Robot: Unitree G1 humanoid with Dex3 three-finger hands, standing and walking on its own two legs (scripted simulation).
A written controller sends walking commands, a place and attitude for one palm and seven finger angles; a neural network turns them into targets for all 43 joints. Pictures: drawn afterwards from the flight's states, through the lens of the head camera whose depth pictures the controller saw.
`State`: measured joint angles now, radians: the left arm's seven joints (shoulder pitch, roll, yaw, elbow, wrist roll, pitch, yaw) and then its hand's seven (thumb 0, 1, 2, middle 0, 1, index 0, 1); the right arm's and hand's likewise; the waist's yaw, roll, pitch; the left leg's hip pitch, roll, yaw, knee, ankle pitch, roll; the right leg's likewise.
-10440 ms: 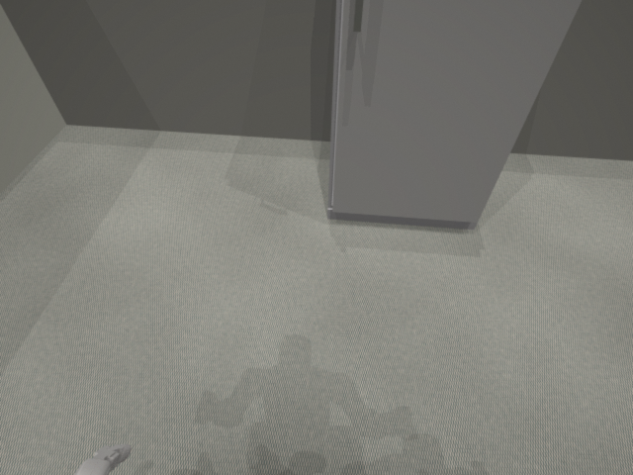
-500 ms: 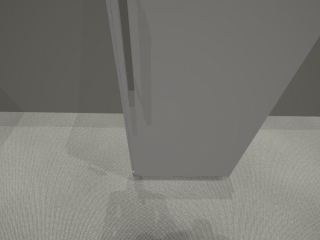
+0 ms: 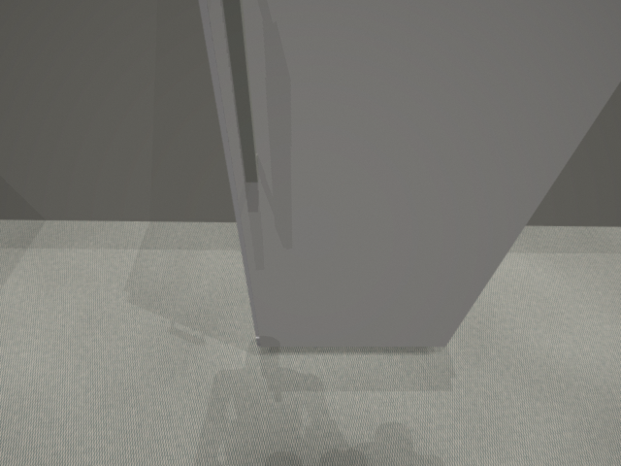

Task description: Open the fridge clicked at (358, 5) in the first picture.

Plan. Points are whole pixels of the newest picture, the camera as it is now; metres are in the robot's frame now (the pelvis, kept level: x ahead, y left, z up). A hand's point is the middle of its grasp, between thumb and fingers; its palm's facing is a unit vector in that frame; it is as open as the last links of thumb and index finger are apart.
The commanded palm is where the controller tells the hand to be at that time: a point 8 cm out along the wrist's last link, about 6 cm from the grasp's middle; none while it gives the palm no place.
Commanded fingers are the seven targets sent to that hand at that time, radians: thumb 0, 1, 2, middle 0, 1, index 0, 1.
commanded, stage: shuffle to correct the standing spot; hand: left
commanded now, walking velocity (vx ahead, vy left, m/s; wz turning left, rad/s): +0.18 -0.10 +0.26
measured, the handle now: (241, 52) +0.56 +0.13 +0.27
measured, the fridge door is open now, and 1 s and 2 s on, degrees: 0 0 0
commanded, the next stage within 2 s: come to a stop and stand still in 0.46 s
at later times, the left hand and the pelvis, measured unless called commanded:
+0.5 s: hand out of the picture +0.05 +0.13 -0.19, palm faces +0.06 -0.99 -0.11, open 7.4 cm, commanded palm none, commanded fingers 0.00 0.90 0.90 -0.20 -0.30 -0.20 -0.30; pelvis +0.11 -0.02 -0.01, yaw +1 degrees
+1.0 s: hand (249, 413) +0.24 +0.11 -0.18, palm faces +0.11 -0.97 -0.20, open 7.3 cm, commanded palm none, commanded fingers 0.00 0.90 0.90 -0.20 -0.30 -0.20 -0.30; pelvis +0.15 -0.07 -0.01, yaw +5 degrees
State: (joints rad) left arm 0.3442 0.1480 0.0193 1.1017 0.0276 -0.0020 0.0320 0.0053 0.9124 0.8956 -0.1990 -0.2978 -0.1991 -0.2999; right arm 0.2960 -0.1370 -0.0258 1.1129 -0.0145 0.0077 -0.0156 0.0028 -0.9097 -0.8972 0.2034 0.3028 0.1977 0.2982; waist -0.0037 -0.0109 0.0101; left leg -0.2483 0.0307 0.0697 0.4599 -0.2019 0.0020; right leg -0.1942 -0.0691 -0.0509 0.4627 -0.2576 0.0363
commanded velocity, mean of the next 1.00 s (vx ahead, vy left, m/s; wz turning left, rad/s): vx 0.01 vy -0.01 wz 0.00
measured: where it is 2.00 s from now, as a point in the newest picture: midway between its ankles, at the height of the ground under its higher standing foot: outside the picture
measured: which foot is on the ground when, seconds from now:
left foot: down 0.00-0.68, up 0.70-1.00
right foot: down 0.00-0.36, up 0.38-0.66, down 0.68-1.00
